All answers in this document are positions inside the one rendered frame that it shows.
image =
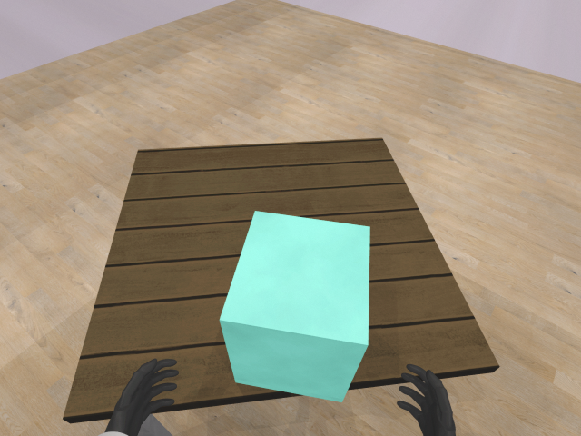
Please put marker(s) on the table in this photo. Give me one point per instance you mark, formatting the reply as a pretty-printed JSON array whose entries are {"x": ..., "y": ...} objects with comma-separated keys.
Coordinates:
[{"x": 184, "y": 220}]

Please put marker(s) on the right robot hand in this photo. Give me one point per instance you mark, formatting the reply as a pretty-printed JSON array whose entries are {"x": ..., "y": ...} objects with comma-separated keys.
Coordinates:
[{"x": 436, "y": 416}]

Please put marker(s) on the left robot hand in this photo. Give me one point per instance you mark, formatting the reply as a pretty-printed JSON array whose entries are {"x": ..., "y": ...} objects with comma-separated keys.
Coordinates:
[{"x": 134, "y": 407}]

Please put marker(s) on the carton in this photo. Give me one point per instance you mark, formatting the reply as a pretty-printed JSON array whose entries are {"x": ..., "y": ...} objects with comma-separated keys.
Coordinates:
[{"x": 296, "y": 317}]

